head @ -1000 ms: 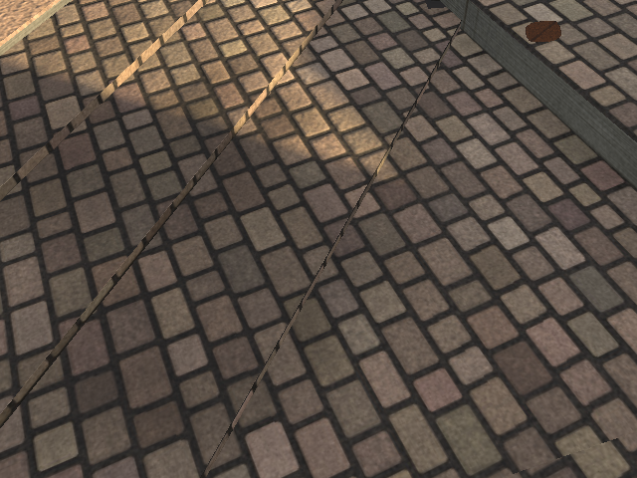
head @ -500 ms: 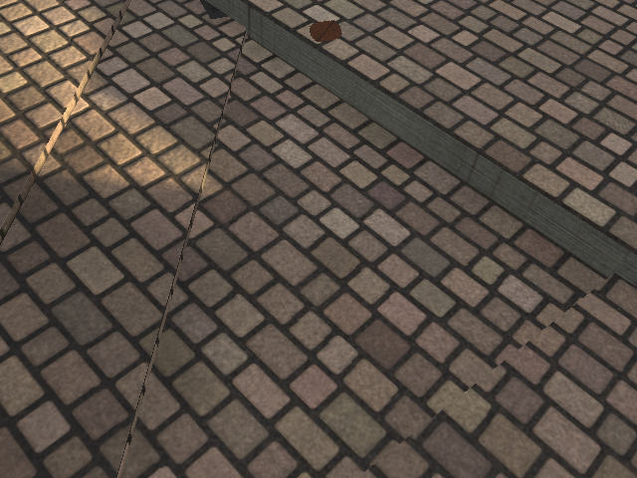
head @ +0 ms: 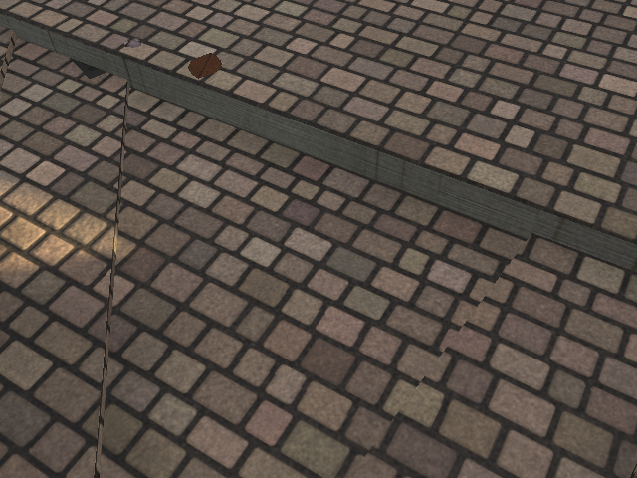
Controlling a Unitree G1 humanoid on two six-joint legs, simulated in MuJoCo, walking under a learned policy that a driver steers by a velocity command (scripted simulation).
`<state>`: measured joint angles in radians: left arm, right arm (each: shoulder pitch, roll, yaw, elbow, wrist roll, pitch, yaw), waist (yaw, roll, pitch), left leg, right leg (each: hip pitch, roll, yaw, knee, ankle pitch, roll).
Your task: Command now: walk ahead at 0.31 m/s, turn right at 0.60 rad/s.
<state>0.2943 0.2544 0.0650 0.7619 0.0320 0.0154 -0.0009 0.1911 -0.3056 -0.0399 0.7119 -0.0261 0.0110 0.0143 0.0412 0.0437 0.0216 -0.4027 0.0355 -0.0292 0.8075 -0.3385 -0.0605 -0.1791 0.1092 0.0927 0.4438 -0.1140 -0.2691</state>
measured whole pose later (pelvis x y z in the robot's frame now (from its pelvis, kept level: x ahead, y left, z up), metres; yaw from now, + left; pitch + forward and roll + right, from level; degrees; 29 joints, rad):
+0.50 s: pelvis +0.18 +0.02 -0.02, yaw -14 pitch +2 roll +1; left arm 0.07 0.26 0.03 0.73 0.04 -0.01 -0.07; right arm 0.49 -0.22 -0.02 0.91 -0.02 -0.09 0.01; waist -0.07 -0.05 0.02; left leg 0.09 -0.02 0.11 0.19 -0.31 0.02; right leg -0.63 -0.02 -0.01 0.73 -0.11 -0.05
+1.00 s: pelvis +0.43 -0.08 -0.02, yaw -14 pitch +0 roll -2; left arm 0.43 0.23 0.03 0.98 0.01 -0.09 0.00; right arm 0.10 -0.24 -0.03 0.82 -0.03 -0.03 0.05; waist 0.05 0.05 0.04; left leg -0.61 0.10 0.01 0.64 0.09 0.02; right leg 0.05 0.12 -0.06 0.21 -0.27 -0.10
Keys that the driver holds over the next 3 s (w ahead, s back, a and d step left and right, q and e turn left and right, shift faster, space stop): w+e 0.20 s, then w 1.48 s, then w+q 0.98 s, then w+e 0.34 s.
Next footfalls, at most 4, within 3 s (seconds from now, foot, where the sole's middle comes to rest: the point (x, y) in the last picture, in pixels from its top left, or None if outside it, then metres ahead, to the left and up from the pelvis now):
0.14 left None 0.11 0.14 -0.80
0.60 right None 0.36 -0.13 -0.80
1.18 left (370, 387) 0.72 -0.03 -0.83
1.64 right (463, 297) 0.99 -0.28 -0.83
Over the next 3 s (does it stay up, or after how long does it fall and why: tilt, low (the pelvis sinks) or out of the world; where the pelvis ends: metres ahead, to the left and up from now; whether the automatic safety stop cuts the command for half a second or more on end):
stays up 1.53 -0.13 0.08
